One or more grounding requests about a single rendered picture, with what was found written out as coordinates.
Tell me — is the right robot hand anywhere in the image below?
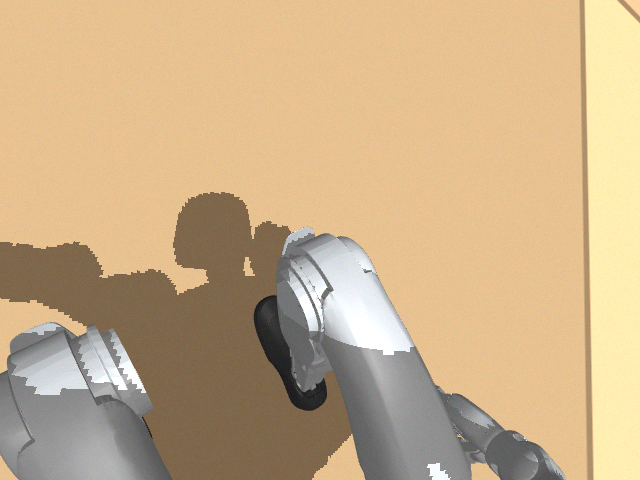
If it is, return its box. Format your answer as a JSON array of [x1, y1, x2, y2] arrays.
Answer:
[[435, 385, 505, 468]]

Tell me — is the right robot foot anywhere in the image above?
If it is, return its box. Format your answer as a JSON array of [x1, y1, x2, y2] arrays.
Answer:
[[254, 295, 327, 411]]

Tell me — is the right robot arm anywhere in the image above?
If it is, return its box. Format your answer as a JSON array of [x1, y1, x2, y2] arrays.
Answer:
[[485, 430, 567, 480]]

